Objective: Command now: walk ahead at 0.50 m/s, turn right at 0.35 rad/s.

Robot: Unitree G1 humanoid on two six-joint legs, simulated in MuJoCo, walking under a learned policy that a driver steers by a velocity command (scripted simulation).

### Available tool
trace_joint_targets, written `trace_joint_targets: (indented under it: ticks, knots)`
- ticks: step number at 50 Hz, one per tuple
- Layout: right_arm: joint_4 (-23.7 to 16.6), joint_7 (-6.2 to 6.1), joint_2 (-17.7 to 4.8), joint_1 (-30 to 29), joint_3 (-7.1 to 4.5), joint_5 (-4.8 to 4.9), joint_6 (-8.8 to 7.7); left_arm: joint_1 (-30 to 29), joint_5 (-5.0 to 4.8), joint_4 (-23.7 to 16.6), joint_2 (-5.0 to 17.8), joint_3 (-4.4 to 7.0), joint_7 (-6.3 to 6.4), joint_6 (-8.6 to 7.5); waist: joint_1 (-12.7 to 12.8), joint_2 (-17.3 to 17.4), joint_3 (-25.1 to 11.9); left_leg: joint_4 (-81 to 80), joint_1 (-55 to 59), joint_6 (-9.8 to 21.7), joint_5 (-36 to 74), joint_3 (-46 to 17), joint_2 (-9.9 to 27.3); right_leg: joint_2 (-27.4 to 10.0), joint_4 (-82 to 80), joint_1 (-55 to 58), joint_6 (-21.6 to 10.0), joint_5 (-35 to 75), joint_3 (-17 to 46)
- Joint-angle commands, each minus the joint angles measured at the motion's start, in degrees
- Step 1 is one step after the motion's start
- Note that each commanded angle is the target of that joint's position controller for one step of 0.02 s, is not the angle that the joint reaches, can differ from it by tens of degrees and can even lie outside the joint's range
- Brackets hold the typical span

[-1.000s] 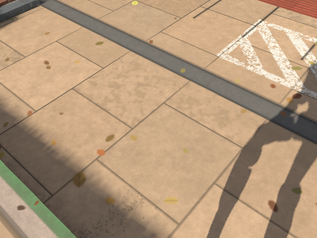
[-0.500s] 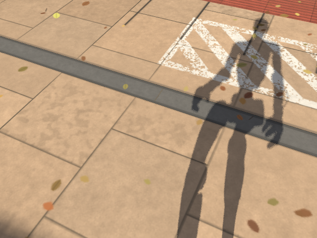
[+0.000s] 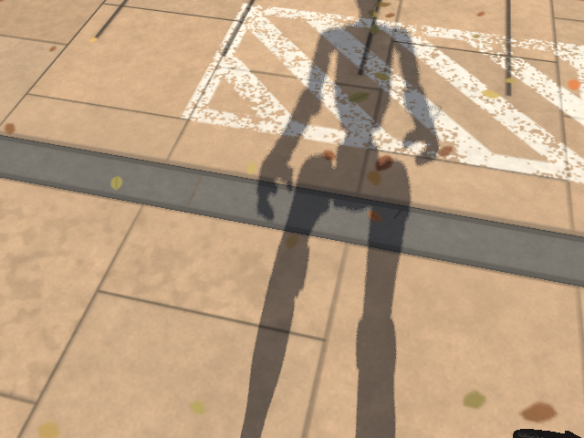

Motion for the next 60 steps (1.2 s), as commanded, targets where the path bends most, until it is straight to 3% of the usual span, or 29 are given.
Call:
trace_joint_targets:
  ticks: [1, 5, 6, 7, 8, 10, 12, 15, 19, 25, 26, 27, 28, 29, 30, 33, 37, 38, 41, 44, 45, 46, 47, 48, 50, 53, 57, 58, 60]
  knots:
    - [-3.5, 1.08, -3.4, -2.0, -0.62, 0.78, -0.35, 1.8, -0.71, -3.0, 8.0, 2.39, 0.56, -0.5, 1.0, -6.3, -3.6, -8.0, 10.6, 1.8, 2.0, 3.0, -2.9, -16.3, -7.6, 0.1, -9.3, 13.1, 12.8]
    - [-3.0, 2.23, -6.1, 0.6, -1.83, -1.18, -1.64, 1.9, 0.08, -3.3, 6.6, 1.99, 0.59, 0.19, -1.0, -5.7, -6.0, -17.1, 20.3, 8.1, 9.1, 4.4, -4.7, -13.6, 3.6, 6.8, -3.6, 26.3, 10.1]
    - [-2.1, 2.17, -8.7, 5.5, -2.58, -1.74, -1.8, 2.3, 1.15, -4.2, 4.9, 1.44, 0.56, -0.37, -2.0, -1.4, -10.7, -13.9, 32.8, 11.2, 29.3, -0.6, 0.4, -9.5, 12.8, 1.2, -0.9, 23.3, 6.0]
    - [-0.4, 2.18, -10.3, 12.5, -3.24, -2.08, -1.32, 7.6, 0.8, -3.2, 4.0, 0.84, 0.52, -1.19, -3.6, 8.8, -18.5, -12.2, 51.3, 20.9, 37.4, -12.7, 9.9, -3.8, 29.9, -12.6, 3.6, 5.9, 1.2]
    - [1.2, 2.36, -8.8, 15.6, -3.02, -0.4, -0.66, 7.0, 1.36, -3.4, 6.1, 0.71, 0.05, -1.26, -5.1, 13.6, -21.6, -17.5, 53.5, 25.4, 31.9, -25.2, 16.2, -3.5, 39.0, -19.1, 6.4, -19.8, 0.1]
    - [-0.9, 2.11, -7.5, 8.5, -2.27, 0.46, 1.1, -0.7, 0.73, -5.4, 8.3, 1.51, 0.12, 0.18, -4.5, 4.2, -11.5, -20.8, 44.2, 22.0, 11.8, -23.0, 12.4, -7.8, 43.9, -25.2, 7.9, -17.2, -0.1]
    - [-2.6, 1.77, -7.3, 2.3, -2.11, 0.29, 2.42, -4.6, 1.49, -7.1, 7.4, 1.83, 0.79, 1.41, -2.2, 1.3, -5.6, -23.3, 31.7, 19.5, 12.4, -17.3, 8.4, -10.2, 35.5, -21.5, 8.2, -13.7, -1.3]
    - [-3.1, 1.31, -9.7, 0.7, -3.39, 0.15, 3.95, -3.2, 1.11, -6.8, 4.6, 1.41, 1.78, 1.75, -0.6, 5.5, -7.0, -23.5, 25.4, 18.0, 16.3, -11.5, 3.3, -7.7, 23.5, -12.4, 8.8, -11.1, -4.0]
    - [-3.0, 0.29, -10.5, 2.0, -4.02, 1.47, 5.25, -6.2, 1.01, -7.6, 5.7, 1.61, 2.29, 2.07, -1.5, 5.7, -9.7, -24.0, 25.4, 17.7, 7.5, -14.2, 3.3, -7.0, 17.4, -9.3, 9.0, -3.8, -2.1]
    - [-4.1, -0.5, -10.1, 0.5, -4.11, 1.82, 7.02, -7.3, 0.52, -8.8, 6.0, 1.92, 0.96, 0.86, 0.1, 6.6, -7.3, -21.0, 24.0, 15.3, -0.2, -19.2, 0.4, -5.8, 1.5, -1.8, 7.1, 1.0, -2.2]
    - [-4.5, -0.64, -9.4, 0.8, -3.9, 2.0, 7.22, -5.4, 0.53, -8.3, 6.8, 2.36, 0.74, 0.48, 1.0, 5.7, -7.4, -18.6, 21.9, 13.6, -1.5, -18.6, -1.4, -7.3, -4.0, 3.5, 6.2, 5.2, -2.0]
    - [-5.1, -0.75, -6.8, 1.8, -3.1, 1.68, 7.32, -2.8, 1.44, -8.2, 10.0, 3.25, 1.03, 0.43, 0.9, 0.7, -9.4, -11.1, 15.8, 10.5, -11.0, -15.6, -4.3, -15.9, -6.0, 11.6, 3.2, 8.0, 4.1]
    - [-7.0, -0.48, -5.1, 3.3, -2.55, 1.88, 6.99, -3.8, 3.13, -8.2, 15.4, 4.38, 1.11, 1.12, -2.3, -17.4, -7.1, -0.8, 4.3, 6.9, -27.7, -3.9, -13.2, -27.3, -8.9, 13.3, -5.5, 17.7, 17.9]
    - [-6.2, -0.08, -10.0, 4.0, -4.02, 1.05, 6.25, -4.6, 3.98, -9.4, 12.0, 3.9, 1.09, 0.96, -1.3, -17.6, -7.8, 13.1, 2.1, 4.2, -34.6, -2.5, -10.7, -33.3, -9.5, 12.1, -11.6, 24.3, 23.3]
    - [-5.0, 0.32, -12.7, 5.1, -5.15, 1.3, 6.24, -6.7, 3.3, -10.4, 9.5, 3.14, 1.43, 0.86, -2.2, -12.4, -7.4, 20.4, 2.1, 3.0, -31.7, -2.9, -9.2, -31.4, -8.3, 11.1, -11.2, 26.8, 18.4]
    - [-3.1, 0.25, -9.9, 6.5, -4.7, 1.37, 8.19, -10.7, 1.27, -10.7, 8.0, 2.45, 1.5, 1.06, -3.2, -7.5, -4.5, 26.3, 1.4, 0.6, -24.1, -0.8, -7.7, -24.4, -6.4, 9.4, -6.3, 28.7, 6.4]
    - [-5.8, 0.65, -6.7, 2.7, -3.14, 1.9, 8.66, -9.4, 1.74, -9.5, 10.0, 3.05, 2.04, 2.25, -2.0, -10.7, -4.9, 17.6, 4.1, -1.2, -21.8, 2.7, -6.6, -23.5, -4.7, 12.0, -7.3, 41.1, -0.2]
    - [-3.2, 2.81, -6.7, 6.9, -2.9, -1.83, 9.57, -3.1, 2.65, -7.5, 9.1, 2.12, 1.37, 2.77, -1.6, -9.5, -6.3, 14.8, 9.9, 0.3, -24.6, 5.5, -7.8, -22.2, -2.5, 12.8, -6.5, 45.6, -3.5]
    - [-3.8, 4.1, -6.7, 5.5, -2.49, 0.05, 10.07, -4.2, 2.57, -7.1, 11.1, 2.71, 0.36, 3.12, -1.2, -14.8, -5.4, 4.6, 17.3, 2.5, -23.9, 7.3, -7.5, -22.4, -1.1, 10.8, -5.4, 45.0, -5.4]
    - [-2.7, 3.54, -7.4, 6.9, -2.45, -0.02, 9.7, -5.3, 1.66, -6.7, 12.2, 2.92, -0.13, 3.83, -2.4, -14.5, -4.2, -10.0, 24.0, 4.1, -17.4, 9.0, -7.8, -22.7, 2.7, 10.0, -3.8, 39.9, -4.7]
    - [-2.2, 3.23, -7.3, 7.6, -2.22, -0.73, 8.94, -4.9, 0.89, -6.1, 12.4, 3.0, -0.2, 3.97, -3.4, -12.4, -3.4, -20.3, 28.7, 4.7, -7.3, 8.5, -7.7, -21.4, 5.0, 7.4, -1.1, 34.2, -5.8]
    - [-2.7, 3.0, -11.0, 6.1, -2.71, -1.62, 7.95, -1.1, 1.12, -5.5, 11.4, 2.95, -0.39, 4.12, -1.2, -3.7, -3.2, -23.8, 34.4, 5.7, 4.9, -1.8, -1.0, -17.6, 11.5, 0.8, 2.6, 18.2, -8.3]
    - [-4.0, 3.03, -17.8, 6.1, -3.77, -1.04, 7.4, 2.8, 2.21, -6.6, 7.0, 1.91, -0.46, 4.8, 1.5, 12.8, -3.6, -18.5, 39.2, 10.9, 42.4, -17.4, 15.1, -9.8, 23.1, -10.4, 5.7, -21.1, -12.4]
    - [-2.7, 2.86, -19.2, 11.8, -4.67, 0.07, 7.5, -2.1, 1.72, -7.1, 7.5, 1.46, 0.49, 6.27, -5.9, 14.7, -8.6, -19.2, 35.0, 19.7, 48.3, -17.7, 18.1, -8.2, 32.8, -9.7, 5.4, -26.2, -7.1]
    - [-1.8, 2.32, -12.3, 4.7, -2.51, -0.26, 8.17, -3.9, 0.81, -5.9, 8.8, 1.79, 0.3, 7.0, -2.1, 8.4, -2.0, -21.5, 29.3, 18.0, 30.7, -10.1, 10.6, -8.6, 39.4, -10.1, 4.2, -18.3, -3.8]
    - [-1.8, 1.38, -8.9, 0.1, -1.43, 0.05, 8.8, -0.4, 1.37, -2.8, 10.3, 2.28, -0.15, 7.12, -0.4, 6.8, -2.4, -21.9, 31.0, 15.7, 25.5, -4.9, 6.0, -6.6, 41.5, -9.0, 5.2, -13.1, -4.4]
    - [1.0, 0.32, -6.6, 1.1, -0.26, -0.32, 8.18, -0.1, 1.39, -2.0, 8.0, 1.31, -0.87, 7.17, -1.9, 7.2, -3.6, -27.8, 32.9, 14.9, -10.2, -4.6, 6.2, -6.5, 29.0, -5.5, 6.0, -9.9, -1.9]
    - [0.6, -0.17, -6.4, -1.6, -0.35, -0.11, 7.06, -1.5, -1.73, -3.4, 8.9, 1.9, 0.82, 6.28, -1.5, 10.1, -4.5, -28.5, 33.0, 15.0, -23.3, -6.9, 7.0, -9.2, 26.7, -5.3, 7.9, -9.7, -1.8]
    - [1.8, -1.14, -10.2, -0.6, -1.44, 0.47, 6.62, -1.4, -0.91, -3.5, 10.7, 1.95, 1.89, 5.5, -2.9, 11.0, -2.3, -31.9, 31.0, 15.5, -33.4, -10.3, 8.5, -8.7, 22.9, -4.0, 8.5, -12.8, -6.4]
Velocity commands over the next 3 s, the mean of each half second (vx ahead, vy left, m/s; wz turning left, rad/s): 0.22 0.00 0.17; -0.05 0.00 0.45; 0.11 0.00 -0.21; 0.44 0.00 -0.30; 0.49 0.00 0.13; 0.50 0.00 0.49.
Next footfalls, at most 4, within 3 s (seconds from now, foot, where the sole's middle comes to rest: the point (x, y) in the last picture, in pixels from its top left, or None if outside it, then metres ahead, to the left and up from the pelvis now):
0.10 left None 0.23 0.14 -0.77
0.54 right None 0.26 -0.07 -0.77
0.92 left None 0.17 0.16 -0.77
1.36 right None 0.12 -0.08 -0.77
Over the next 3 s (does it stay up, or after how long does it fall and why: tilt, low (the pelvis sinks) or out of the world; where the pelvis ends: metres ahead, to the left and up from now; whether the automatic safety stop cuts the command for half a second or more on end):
stays up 0.90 0.18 0.00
